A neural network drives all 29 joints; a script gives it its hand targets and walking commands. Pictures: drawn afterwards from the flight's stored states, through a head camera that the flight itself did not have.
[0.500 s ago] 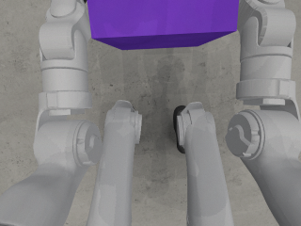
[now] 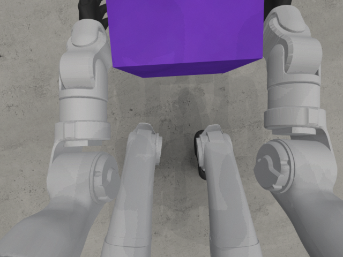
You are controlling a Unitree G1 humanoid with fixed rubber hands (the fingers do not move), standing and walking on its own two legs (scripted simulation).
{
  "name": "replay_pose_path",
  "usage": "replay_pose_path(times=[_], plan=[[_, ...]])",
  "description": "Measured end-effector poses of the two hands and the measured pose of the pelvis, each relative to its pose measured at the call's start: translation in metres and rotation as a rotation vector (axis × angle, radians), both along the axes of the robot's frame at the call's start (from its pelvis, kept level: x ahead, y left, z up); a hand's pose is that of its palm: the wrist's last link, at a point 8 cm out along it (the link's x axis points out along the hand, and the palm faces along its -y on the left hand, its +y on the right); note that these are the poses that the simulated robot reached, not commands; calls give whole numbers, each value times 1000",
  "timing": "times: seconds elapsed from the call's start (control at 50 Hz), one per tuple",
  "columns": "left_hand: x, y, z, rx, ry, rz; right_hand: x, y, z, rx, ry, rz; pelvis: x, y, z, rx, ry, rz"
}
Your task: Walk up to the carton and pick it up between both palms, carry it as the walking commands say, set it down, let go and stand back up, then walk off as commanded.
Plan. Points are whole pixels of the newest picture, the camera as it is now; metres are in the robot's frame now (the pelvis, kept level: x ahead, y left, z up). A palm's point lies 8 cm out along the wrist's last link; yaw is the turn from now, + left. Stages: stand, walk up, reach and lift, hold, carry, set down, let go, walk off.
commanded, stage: reach and lift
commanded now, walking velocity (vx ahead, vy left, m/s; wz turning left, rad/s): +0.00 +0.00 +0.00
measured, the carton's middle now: (182, 17) +0.55 +0.01 -0.13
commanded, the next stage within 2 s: none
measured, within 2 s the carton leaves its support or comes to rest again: neither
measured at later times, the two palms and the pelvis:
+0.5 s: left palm (74, 17) +0.49 +0.16 -0.01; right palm (295, 10) +0.51 -0.14 -0.01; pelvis +0.01 +0.00 +0.06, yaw +0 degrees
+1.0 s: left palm (40, 6) +0.47 +0.16 +0.07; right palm out of the picture +0.49 -0.14 +0.07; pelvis +0.02 +0.00 +0.12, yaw +1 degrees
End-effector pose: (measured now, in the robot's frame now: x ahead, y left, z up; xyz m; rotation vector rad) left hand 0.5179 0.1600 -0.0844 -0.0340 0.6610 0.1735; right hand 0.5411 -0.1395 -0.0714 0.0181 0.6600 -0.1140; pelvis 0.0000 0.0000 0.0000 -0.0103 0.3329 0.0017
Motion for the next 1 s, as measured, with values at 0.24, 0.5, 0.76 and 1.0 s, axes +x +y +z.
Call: replay_pose_path(times=[0.24, 0.5, 0.76, 1.0], plan=[[-6, -2, 39, -3, 4, 2, -12, -3, 31, 9, 4, -8, 0, -2, 25, 9, -49, 2], [-23, 1, 71, 5, 7, -3, -30, 1, 63, 0, 7, -4, 5, -1, 58, 7, -88, 0], [-37, 2, 113, 2, 7, 3, -43, 1, 103, 11, 6, -4, 8, 3, 87, -4, -156, 18], [-47, -1, 150, 1, 10, 2, -53, -2, 141, 3, 8, 7, 17, 4, 119, -2, -192, 15]])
